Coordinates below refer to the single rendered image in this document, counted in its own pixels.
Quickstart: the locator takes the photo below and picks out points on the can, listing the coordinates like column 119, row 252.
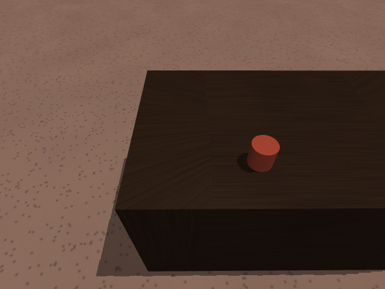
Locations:
column 262, row 153

